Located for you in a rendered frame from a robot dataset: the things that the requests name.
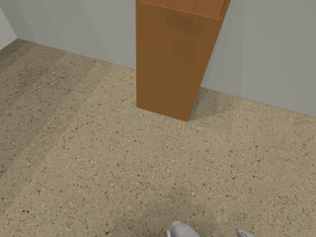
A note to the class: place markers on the robot right thigh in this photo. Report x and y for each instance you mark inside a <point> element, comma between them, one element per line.
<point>181,230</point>

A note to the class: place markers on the drawer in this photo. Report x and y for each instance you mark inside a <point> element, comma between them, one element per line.
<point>210,8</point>

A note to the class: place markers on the right robot shin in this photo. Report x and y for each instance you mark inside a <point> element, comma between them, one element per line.
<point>175,223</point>

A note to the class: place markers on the cabinet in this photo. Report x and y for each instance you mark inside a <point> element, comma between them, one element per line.
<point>173,48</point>

